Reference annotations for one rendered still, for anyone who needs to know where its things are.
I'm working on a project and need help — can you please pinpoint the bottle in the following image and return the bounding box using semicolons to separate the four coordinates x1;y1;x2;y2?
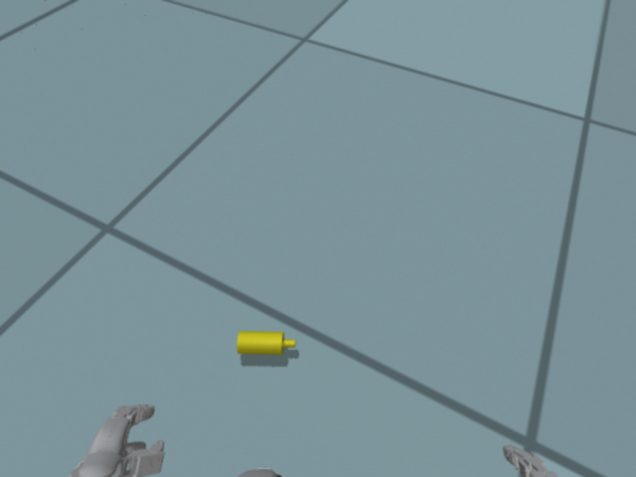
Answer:
237;331;295;355

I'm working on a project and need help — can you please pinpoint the left robot hand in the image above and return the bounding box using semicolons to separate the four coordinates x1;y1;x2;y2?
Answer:
86;404;165;477

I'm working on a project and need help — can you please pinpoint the right robot hand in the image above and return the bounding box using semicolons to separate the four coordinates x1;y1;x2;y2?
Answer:
503;445;558;477

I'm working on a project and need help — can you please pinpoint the left robot arm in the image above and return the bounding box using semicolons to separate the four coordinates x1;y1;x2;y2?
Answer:
67;450;123;477

